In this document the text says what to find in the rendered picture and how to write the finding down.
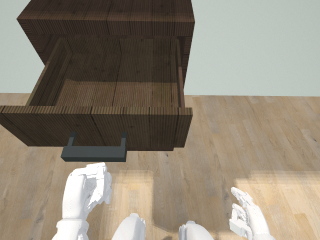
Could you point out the handle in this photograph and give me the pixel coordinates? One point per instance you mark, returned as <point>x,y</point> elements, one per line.
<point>71,153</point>

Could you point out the robot right hand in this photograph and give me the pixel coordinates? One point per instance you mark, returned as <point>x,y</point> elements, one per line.
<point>252,220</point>

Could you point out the left robot forearm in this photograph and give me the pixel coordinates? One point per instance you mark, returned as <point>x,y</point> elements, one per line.
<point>71,229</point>

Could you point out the right robot thigh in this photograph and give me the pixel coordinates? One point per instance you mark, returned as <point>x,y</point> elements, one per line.
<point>192,231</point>

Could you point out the cabinet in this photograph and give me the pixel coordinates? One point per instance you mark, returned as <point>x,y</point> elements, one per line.
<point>45,21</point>

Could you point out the robot left hand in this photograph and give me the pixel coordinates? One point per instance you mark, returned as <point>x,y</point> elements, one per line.
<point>92,180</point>

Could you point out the drawer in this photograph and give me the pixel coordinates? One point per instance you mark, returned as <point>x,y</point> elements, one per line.
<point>102,87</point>

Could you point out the robot right shin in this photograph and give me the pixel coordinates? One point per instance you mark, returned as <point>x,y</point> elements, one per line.
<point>190,222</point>

